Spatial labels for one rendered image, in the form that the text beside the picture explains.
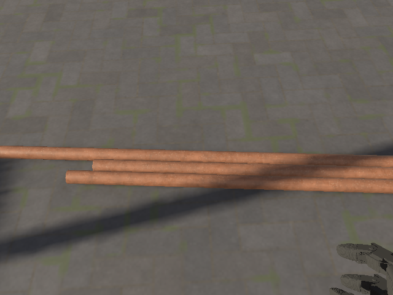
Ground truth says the robot right hand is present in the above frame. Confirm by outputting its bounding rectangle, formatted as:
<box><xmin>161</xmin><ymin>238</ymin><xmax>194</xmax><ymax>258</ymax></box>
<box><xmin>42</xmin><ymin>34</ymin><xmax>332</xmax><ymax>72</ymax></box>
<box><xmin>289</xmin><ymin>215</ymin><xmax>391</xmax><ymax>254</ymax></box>
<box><xmin>329</xmin><ymin>243</ymin><xmax>393</xmax><ymax>295</ymax></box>

